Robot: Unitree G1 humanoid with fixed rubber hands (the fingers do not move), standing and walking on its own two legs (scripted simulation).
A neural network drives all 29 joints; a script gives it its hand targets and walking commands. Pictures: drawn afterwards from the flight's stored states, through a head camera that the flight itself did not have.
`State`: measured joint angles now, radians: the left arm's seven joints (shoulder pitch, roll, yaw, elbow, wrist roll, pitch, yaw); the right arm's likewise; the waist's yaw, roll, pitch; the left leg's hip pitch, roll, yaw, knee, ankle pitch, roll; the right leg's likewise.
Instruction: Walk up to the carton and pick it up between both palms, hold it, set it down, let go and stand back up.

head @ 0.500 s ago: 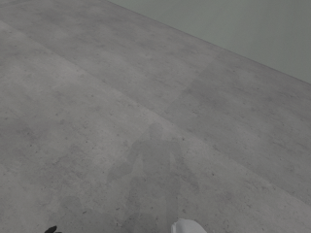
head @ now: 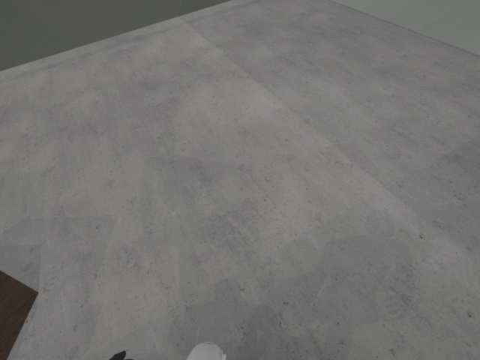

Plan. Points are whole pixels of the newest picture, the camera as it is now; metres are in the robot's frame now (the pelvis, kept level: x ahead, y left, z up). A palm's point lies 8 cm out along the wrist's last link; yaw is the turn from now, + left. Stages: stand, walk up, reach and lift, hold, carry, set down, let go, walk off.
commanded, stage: walk up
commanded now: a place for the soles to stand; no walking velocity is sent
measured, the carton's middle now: out of the picture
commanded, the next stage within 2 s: none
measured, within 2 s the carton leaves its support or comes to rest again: neither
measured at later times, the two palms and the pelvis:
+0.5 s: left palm out of the picture -0.05 +0.40 -0.12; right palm out of the picture +0.09 -0.12 -0.11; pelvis -0.03 +0.13 +0.00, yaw +23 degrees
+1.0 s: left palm out of the picture -0.20 +0.42 -0.12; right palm (220, 316) +0.23 +0.08 -0.12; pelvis -0.01 +0.22 +0.00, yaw +50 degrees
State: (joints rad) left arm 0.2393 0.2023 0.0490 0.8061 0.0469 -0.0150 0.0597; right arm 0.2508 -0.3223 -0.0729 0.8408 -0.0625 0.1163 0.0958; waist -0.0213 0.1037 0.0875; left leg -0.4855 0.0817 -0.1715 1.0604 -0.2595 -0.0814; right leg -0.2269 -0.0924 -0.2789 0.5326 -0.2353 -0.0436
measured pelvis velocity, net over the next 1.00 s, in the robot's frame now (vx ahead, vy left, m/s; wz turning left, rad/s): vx -0.01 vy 0.22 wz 0.87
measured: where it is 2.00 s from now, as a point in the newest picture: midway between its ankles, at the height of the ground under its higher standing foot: outside the picture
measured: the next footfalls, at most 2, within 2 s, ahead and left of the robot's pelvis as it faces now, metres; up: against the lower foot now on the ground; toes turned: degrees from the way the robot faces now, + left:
left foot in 0.20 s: +0.00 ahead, +0.22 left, +0.00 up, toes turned +17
right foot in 0.62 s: +0.09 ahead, +0.12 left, +0.00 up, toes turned +27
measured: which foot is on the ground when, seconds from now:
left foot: up 0.00-0.18, down 0.20-0.62, up 0.64-1.00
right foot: down 0.00-0.22, up 0.24-0.60, down 0.62-1.00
